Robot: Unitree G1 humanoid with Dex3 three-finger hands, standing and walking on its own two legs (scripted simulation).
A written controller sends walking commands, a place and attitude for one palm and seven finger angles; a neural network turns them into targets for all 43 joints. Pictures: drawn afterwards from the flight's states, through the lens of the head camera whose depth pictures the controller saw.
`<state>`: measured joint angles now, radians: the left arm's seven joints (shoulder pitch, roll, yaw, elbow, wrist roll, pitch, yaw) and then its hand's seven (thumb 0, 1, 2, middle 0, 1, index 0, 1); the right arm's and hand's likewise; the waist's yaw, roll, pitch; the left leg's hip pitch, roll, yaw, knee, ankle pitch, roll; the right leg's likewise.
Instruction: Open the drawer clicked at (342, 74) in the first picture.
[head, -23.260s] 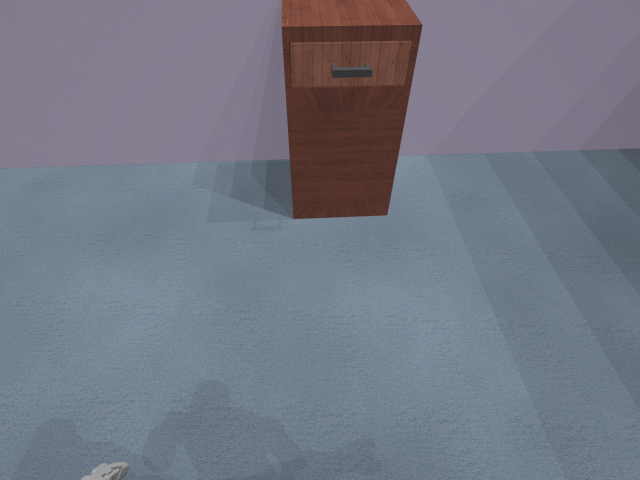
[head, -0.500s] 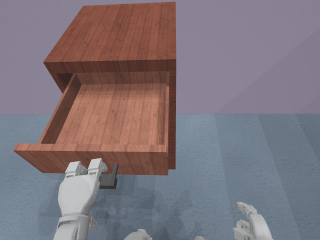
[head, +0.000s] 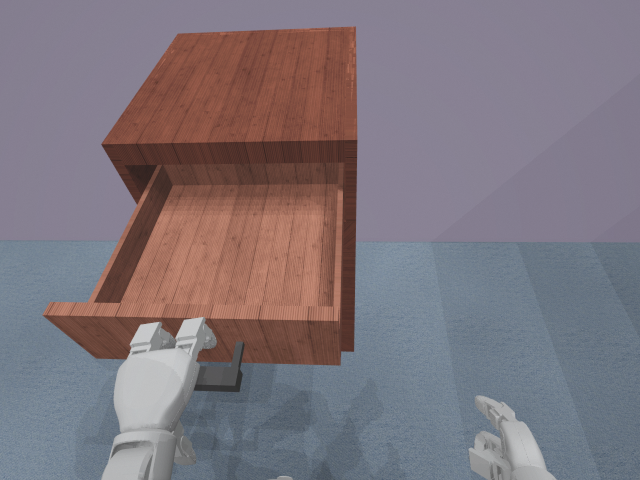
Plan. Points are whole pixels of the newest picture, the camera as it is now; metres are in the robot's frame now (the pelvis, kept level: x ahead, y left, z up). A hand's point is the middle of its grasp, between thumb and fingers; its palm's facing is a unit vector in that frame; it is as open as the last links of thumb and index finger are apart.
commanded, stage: lift the hand off the handle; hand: left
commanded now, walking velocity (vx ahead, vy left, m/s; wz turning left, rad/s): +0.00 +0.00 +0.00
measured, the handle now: (196, 362) +0.27 +0.20 -0.03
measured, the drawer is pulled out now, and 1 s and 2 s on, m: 0.30 0.30 0.30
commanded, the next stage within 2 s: draw the hand back to the body in 1.72 s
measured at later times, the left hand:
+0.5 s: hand (172, 380) +0.23 +0.20 +0.03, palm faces +0.03 -0.12 -0.99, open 13.3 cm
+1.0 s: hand (155, 362) +0.23 +0.21 +0.07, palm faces +0.04 -0.15 -0.99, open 13.8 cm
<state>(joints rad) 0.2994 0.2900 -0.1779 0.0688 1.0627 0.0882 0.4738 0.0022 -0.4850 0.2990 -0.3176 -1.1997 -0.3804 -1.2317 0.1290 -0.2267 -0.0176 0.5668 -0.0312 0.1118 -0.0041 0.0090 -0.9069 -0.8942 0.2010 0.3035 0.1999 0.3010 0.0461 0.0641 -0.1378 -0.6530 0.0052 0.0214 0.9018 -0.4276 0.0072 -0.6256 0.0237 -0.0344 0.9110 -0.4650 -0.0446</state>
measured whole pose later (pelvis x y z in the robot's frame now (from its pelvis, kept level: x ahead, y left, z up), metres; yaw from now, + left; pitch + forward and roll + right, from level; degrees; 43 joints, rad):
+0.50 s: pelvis +0.01 -0.01 +0.01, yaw +0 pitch +8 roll +1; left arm 0.34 0.33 -0.16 -0.04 1.03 0.06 0.39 0.00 -0.48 0.30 -0.32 -1.20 -0.41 -1.23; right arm 0.12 -0.22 -0.01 0.57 -0.03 0.10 0.00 0.01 -0.91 -0.89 0.20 0.30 0.20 0.30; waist 0.07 0.07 -0.11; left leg -0.55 0.00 0.02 0.81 -0.40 0.00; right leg -0.52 0.03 -0.03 0.82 -0.44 -0.05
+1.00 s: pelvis +0.01 +0.00 +0.03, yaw -1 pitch +5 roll +1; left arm 0.36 0.36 -0.12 -0.16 0.97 0.08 0.27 0.00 -0.48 0.30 -0.32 -1.20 -0.33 -1.21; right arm 0.12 -0.23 0.00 0.57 -0.01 0.10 0.00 0.01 -0.91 -0.89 0.20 0.30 0.20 0.30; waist 0.08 0.08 -0.10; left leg -0.42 0.00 0.03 0.69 -0.35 0.00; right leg -0.41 0.03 -0.02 0.71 -0.39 -0.04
